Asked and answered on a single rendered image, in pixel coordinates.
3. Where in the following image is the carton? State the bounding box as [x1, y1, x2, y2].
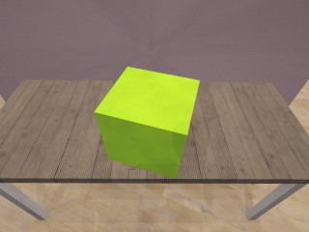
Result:
[94, 67, 200, 179]

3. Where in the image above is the table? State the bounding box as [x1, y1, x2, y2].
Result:
[0, 79, 309, 220]

